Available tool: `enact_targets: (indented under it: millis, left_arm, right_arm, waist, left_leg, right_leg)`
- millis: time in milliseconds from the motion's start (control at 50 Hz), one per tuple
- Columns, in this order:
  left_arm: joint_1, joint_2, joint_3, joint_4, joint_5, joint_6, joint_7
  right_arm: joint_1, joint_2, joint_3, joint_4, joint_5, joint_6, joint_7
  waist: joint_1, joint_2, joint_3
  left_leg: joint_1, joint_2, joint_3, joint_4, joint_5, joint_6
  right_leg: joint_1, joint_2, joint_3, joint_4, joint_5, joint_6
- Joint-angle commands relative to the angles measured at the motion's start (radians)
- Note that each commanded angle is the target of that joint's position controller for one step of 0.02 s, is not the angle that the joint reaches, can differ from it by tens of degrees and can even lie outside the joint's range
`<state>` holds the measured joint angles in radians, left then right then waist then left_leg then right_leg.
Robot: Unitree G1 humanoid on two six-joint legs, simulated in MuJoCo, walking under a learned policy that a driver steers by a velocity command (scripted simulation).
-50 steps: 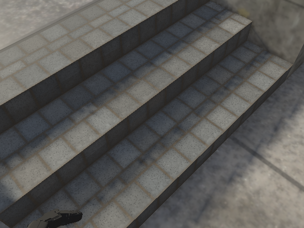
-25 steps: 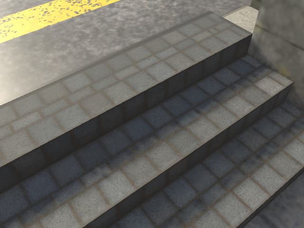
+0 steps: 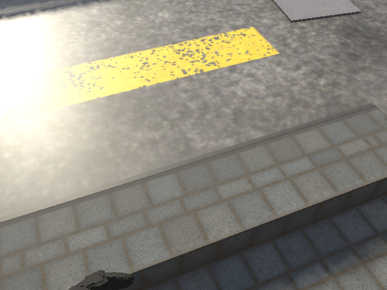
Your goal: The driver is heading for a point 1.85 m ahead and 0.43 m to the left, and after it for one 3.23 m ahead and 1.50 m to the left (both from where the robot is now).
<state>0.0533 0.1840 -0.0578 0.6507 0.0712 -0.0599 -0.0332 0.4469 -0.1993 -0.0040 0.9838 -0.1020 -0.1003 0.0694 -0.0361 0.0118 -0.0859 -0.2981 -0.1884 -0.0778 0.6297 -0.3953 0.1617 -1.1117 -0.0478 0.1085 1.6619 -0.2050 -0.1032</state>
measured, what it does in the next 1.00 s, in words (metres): climbs: right foot 0.13 m higher, then left foot 0.13 m higher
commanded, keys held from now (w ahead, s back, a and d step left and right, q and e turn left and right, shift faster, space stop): w+q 0.14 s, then w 0.86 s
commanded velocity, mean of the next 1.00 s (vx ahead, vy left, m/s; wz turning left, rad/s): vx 0.50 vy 0.00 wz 0.22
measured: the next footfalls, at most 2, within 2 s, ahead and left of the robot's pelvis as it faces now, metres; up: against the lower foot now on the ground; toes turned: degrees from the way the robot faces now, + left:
right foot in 0.22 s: +0.39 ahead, -0.13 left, +0.13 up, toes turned +6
left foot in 0.76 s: +0.67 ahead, +0.14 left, +0.26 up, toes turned +16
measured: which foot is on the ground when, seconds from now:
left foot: down 0.00-0.24, up 0.26-0.74, down 0.76-1.00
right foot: up 0.00-0.20, down 0.22-0.82, up 0.84-1.00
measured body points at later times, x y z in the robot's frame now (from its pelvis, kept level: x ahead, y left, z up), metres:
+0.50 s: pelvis +0.35 -0.05 +0.14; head +0.34 -0.05 +0.59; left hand +0.22 +0.14 -0.02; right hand +0.56 -0.25 +0.03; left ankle +0.37 +0.11 -0.32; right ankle +0.35 -0.14 -0.59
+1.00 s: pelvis +0.65 +0.04 +0.24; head +0.65 +0.04 +0.69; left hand +0.70 +0.31 +0.12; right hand +0.70 -0.19 +0.09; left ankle +0.63 +0.12 -0.46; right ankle +0.65 -0.11 -0.30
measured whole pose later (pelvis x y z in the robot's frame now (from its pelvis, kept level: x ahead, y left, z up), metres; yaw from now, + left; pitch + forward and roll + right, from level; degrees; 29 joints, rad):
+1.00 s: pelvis +0.65 +0.04 +0.24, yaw +12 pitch +6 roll +3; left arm 0.21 0.24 0.02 0.92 0.07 -0.08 -0.06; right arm 0.34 -0.20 -0.02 1.08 -0.05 -0.07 0.03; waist 0.00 -0.05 -0.13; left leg -0.48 -0.06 0.14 0.76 -0.38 0.08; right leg -0.88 -0.01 0.16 1.70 -0.12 -0.18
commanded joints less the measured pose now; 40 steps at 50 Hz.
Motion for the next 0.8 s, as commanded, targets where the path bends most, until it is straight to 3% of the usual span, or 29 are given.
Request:
enact_targets:
  millis: [20,60,80,100,120,140,160,180,200,220,240,260,280,300,320,340,360,380,420,440,480,540,560,620,680,720,740,780,800]
  left_arm:
    - [-0.123,0.041,0.0,-0.051,-0.014,-0.014,0.015]
    - [-0.29,0.022,-0.022,-0.102,-0.011,-0.043,0.013]
    - [-0.334,0.008,-0.032,-0.121,-0.007,-0.054,0.012]
    - [-0.439,0.019,-0.036,-0.159,0.006,-0.055,0.01]
    - [-0.495,-0.005,-0.041,-0.204,0.005,-0.034,0.015]
    - [-0.554,-0.058,-0.064,-0.254,-0.003,0.007,-0.006]
    - [-0.489,-0.081,-0.065,-0.244,-0.024,0.026,-0.027]
    - [-0.321,-0.018,-0.044,-0.192,-0.057,0.038,-0.039]
    - [-0.143,0.139,0.012,-0.121,-0.07,0.04,-0.036]
    - [0.185,0.225,0.057,-0.004,-0.057,0.033,-0.029]
    - [0.491,0.26,0.069,0.136,-0.041,0.012,-0.046]
    - [0.707,0.211,0.066,0.193,0.012,0.031,-0.042]
    - [0.628,0.221,0.07,0.221,-0.002,0.02,-0.021]
    - [0.394,0.207,0.073,0.212,-0.04,-0.001,-0.008]
    - [0.211,0.107,0.053,0.197,-0.039,0.001,-0.003]
    - [0.152,-0.017,0.025,0.239,-0.037,0.004,-0.003]
    - [0.121,-0.1,0.002,0.274,-0.033,0.001,-0.001]
    - [0.138,-0.134,-0.006,0.313,-0.025,-0.013,0.002]
    - [0.227,-0.114,0.009,0.385,0.002,-0.035,0.001]
    - [0.233,-0.087,0.019,0.384,0.012,-0.042,-0.003]
    - [0.337,-0.063,0.019,0.421,0.044,-0.048,-0.003]
    - [0.416,-0.044,0.007,0.451,0.077,-0.044,-0.013]
    - [0.466,-0.035,0.0,0.468,0.087,-0.044,-0.024]
    - [0.618,-0.03,-0.015,0.488,0.055,-0.044,-0.042]
    - [0.545,0.032,-0.016,0.423,-0.002,-0.073,-0.056]
    - [0.576,0.12,0.008,0.431,-0.015,-0.084,-0.062]
    - [0.569,0.173,0.038,0.426,-0.023,-0.082,-0.061]
    - [0.526,0.233,0.083,0.406,-0.008,-0.079,-0.06]
    - [0.678,0.1,0.059,0.413,0.033,-0.092,-0.06]
  right_arm:
    - [0.289,-0.031,0.01,0.078,-0.025,-0.025,0.006]
    - [0.413,-0.003,0.019,0.137,-0.049,-0.016,-0.004]
    - [0.377,0.009,0.02,0.136,-0.052,-0.009,-0.012]
    - [0.33,0.003,0.02,0.111,-0.038,-0.001,-0.012]
    - [0.243,-0.017,0.015,0.089,-0.035,0.006,0.001]
    - [0.034,-0.06,0.002,0.013,-0.01,0.007,0.033]
    - [0.038,-0.115,-0.012,-0.025,0.016,-0.017,0.034]
    - [0.009,-0.18,-0.023,-0.033,0.027,-0.037,0.042]
    - [-0.018,-0.249,-0.052,-0.047,0.079,-0.056,0.052]
    - [0.012,-0.277,-0.075,-0.028,0.073,-0.064,0.071]
    - [0.391,-0.044,-0.02,0.058,-0.021,-0.078,0.081]
    - [0.229,-0.072,-0.048,0.057,0.04,-0.036,0.084]
    - [0.066,-0.109,-0.071,0.034,0.07,-0.005,0.079]
    - [0.019,-0.067,-0.067,0.023,0.066,0.0,0.051]
    - [0.038,-0.044,-0.059,0.036,0.024,0.012,0.027]
    - [-0.039,-0.034,-0.049,-0.001,0.014,0.019,0.016]
    - [-0.084,0.004,-0.032,-0.03,0.019,0.032,0.015]
    - [-0.109,0.032,-0.018,-0.046,0.035,0.039,0.011]
    - [-0.165,0.08,0.017,-0.081,0.049,0.045,0.019]
    - [-0.187,0.069,0.021,-0.087,0.06,0.049,0.026]
    - [-0.258,0.044,0.032,-0.108,0.066,0.049,0.034]
    - [-0.419,0.039,0.062,-0.187,0.065,0.041,0.013]
    - [-0.522,-0.005,0.058,-0.243,0.071,0.041,0.01]
    - [-0.723,0.011,0.067,-0.314,0.061,0.079,0.018]
    - [-0.696,0.021,0.064,-0.305,0.04,0.113,0.028]
    - [-0.712,0.0,0.046,-0.324,0.046,0.107,0.036]
    - [-0.684,0.002,0.042,-0.326,0.054,0.098,0.039]
    - [-0.498,-0.026,0.023,-0.297,0.07,0.065,0.018]
    - [-0.369,-0.057,0.026,-0.252,0.108,0.047,0.005]
  waist:
    - [-0.062,0.076,0.099]
    - [-0.109,0.072,0.143]
    - [-0.094,0.054,0.16]
    - [-0.102,0.033,0.154]
    - [-0.063,0.048,0.127]
    - [0.01,0.009,0.138]
    - [0.052,0.103,0.136]
    - [0.126,0.115,0.116]
    - [0.207,0.058,0.049]
    - [0.268,0.016,-0.109]
    - [0.129,-0.244,-0.579]
    - [0.284,-0.291,-0.508]
    - [0.272,-0.155,-0.19]
    - [0.177,-0.082,-0.016]
    - [0.11,-0.013,-0.101]
    - [0.061,0.037,-0.075]
    - [0.018,0.037,-0.053]
    - [-0.007,0.035,-0.034]
    - [-0.023,0.03,0.001]
    - [-0.018,0.012,0.022]
    - [0.007,-0.086,0.046]
    - [0.031,-0.018,0.09]
    - [0.051,0.008,0.068]
    - [0.126,-0.105,0.081]
    - [0.077,-0.13,0.069]
    - [0.056,-0.179,0.042]
    - [0.037,-0.181,0.042]
    - [-0.016,-0.219,-0.081]
    - [0.017,-0.033,-0.335]
  left_leg:
    - [0.282,0.276,-0.398,-0.124,0.343,0.135]
    - [0.459,0.296,-0.439,-0.072,0.35,0.102]
    - [0.422,0.283,-0.415,-0.098,0.274,0.08]
    - [0.259,0.254,-0.413,-0.194,0.179,0.087]
    - [0.011,0.258,-0.435,-0.337,0.18,0.095]
    - [-0.43,0.281,-0.377,-0.569,0.224,0.11]
    - [-0.625,0.305,-0.373,-0.557,0.626,0.156]
    - [-0.531,0.339,-0.321,-0.454,1.149,0.123]
    - [-0.293,0.292,-0.222,-0.261,1.517,0.035]
    - [-0.221,0.268,-0.219,0.02,1.653,-0.046]
    - [-0.34,0.165,-0.249,0.4,0.926,-0.088]
    - [-0.498,-0.023,-0.27,0.934,0.143,-0.1]
    - [-0.683,0.025,-0.281,1.173,0.303,-0.082]
    - [-0.715,0.086,-0.235,1.179,0.409,-0.088]
    - [-0.64,0.104,-0.216,1.246,0.433,-0.061]
    - [-0.639,0.134,-0.174,1.288,0.425,-0.02]
    - [-0.673,0.151,-0.164,1.353,0.42,0.027]
    - [-0.742,0.157,-0.178,1.379,0.428,0.065]
    - [-0.881,0.186,-0.134,1.34,0.381,0.101]
    - [-0.903,0.198,-0.092,1.291,0.32,0.093]
    - [-1.023,0.197,-0.012,1.525,0.267,0.084]
    - [-1.209,0.231,-0.014,1.479,0.307,0.115]
    - [-1.155,0.264,0.027,1.257,0.394,0.104]
    - [-0.998,0.32,0.168,1.039,0.393,0.019]
    - [-0.735,0.271,0.221,0.798,0.232,-0.016]
    - [-0.562,0.188,0.289,0.661,0.051,-0.031]
    - [-0.555,0.16,0.289,0.517,-0.02,-0.032]
    - [-0.262,0.134,0.238,0.394,0.156,0.016]
    - [0.272,0.252,-0.034,0.446,0.402,0.158]
  right_leg:
    - [-0.401,0.061,-0.058,0.364,-0.216,0.017]
    - [-0.641,0.053,-0.037,0.337,-0.361,-0.025]
    - [-0.631,0.025,-0.045,0.202,-0.362,-0.036]
    - [-0.462,0.005,-0.123,0.013,-0.314,-0.036]
    - [-0.17,-0.015,-0.148,-0.14,-0.14,-0.031]
    - [0.347,-0.016,-0.207,-0.317,-0.084,0.007]
    - [0.704,0.049,-0.289,-0.294,-0.001,0.1]
    - [0.827,0.108,-0.274,-0.307,0.117,0.121]
    - [0.869,0.174,-0.29,-0.581,0.07,0.111]
    - [1.099,0.141,-0.159,-0.751,0.158,0.042]
    - [1.664,-0.195,0.414,-0.758,0.725,-0.363]
    - [1.532,-0.318,0.878,-1.133,0.239,-0.416]
    - [1.232,-0.274,0.884,-1.258,-0.296,-0.277]
    - [0.975,-0.243,0.758,-1.26,-0.466,-0.237]
    - [0.866,-0.235,0.622,-1.269,-0.35,-0.248]
    - [0.774,-0.22,0.477,-1.269,-0.282,-0.228]
    - [0.703,-0.199,0.398,-1.302,-0.198,-0.218]
    - [0.686,-0.18,0.313,-1.307,-0.074,-0.197]
    - [0.718,-0.117,0.088,-1.308,-0.004,-0.134]
    - [0.717,-0.093,0.001,-1.33,-0.039,-0.122]
    - [0.726,-0.09,0.004,-1.38,-0.056,-0.144]
    - [0.821,-0.114,0.016,-1.41,-0.098,-0.134]
    - [0.827,-0.106,-0.022,-1.433,-0.093,-0.11]
    - [0.803,-0.156,-0.026,-1.544,0.098,-0.145]
    - [0.845,-0.186,-0.104,-1.541,0.486,-0.147]
    - [0.954,-0.208,-0.118,-1.491,0.928,-0.164]
    - [1.116,-0.23,-0.118,-1.436,1.162,-0.155]
    - [1.18,-0.23,-0.164,-1.23,1.549,-0.097]
    - [0.808,-0.159,-0.104,-0.997,1.335,-0.022]
Keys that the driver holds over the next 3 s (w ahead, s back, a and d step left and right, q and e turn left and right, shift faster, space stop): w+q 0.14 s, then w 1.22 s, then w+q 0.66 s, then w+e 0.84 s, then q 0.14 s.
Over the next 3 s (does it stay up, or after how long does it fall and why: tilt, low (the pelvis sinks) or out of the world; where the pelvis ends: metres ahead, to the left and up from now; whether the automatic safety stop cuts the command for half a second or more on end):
stays up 1.70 0.40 0.27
